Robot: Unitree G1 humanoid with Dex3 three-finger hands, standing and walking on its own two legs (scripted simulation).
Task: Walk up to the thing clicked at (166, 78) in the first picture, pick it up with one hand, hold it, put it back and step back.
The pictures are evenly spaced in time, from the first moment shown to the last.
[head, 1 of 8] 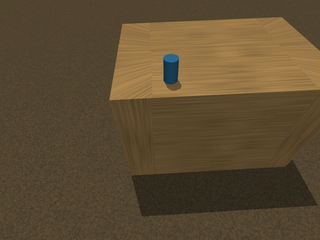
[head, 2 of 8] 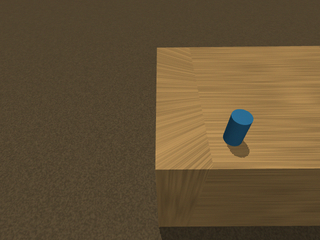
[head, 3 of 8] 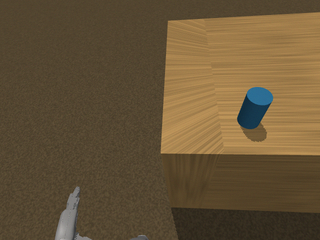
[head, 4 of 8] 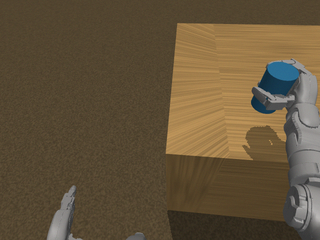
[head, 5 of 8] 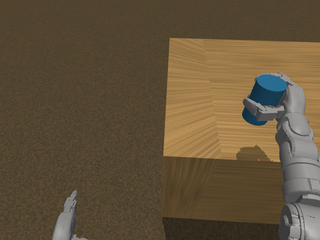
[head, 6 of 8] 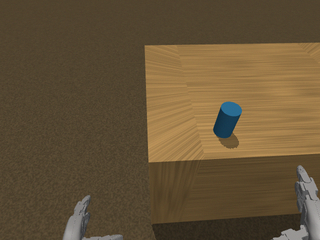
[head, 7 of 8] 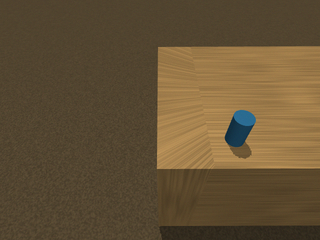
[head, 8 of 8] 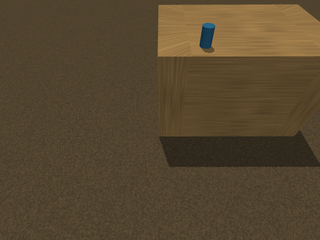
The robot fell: no
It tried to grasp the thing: yes
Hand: right
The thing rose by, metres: 0.24
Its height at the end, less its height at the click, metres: +0.00
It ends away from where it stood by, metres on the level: 0.00
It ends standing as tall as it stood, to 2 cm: yes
